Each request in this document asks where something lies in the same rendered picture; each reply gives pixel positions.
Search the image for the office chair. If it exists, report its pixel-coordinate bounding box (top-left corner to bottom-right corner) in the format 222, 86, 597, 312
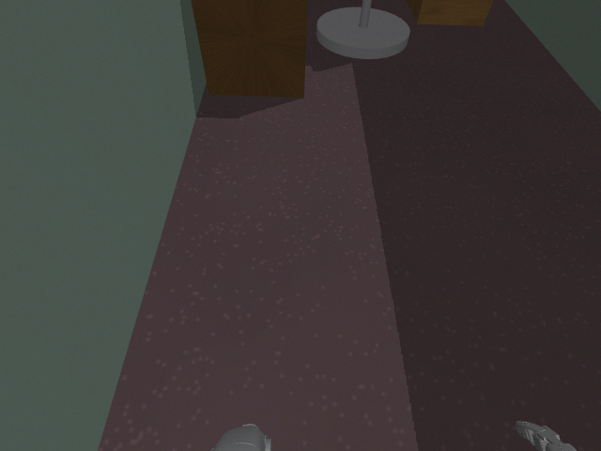
316, 0, 410, 59

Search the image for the right robot hand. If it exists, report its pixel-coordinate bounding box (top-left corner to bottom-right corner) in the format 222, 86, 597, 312
516, 421, 577, 451

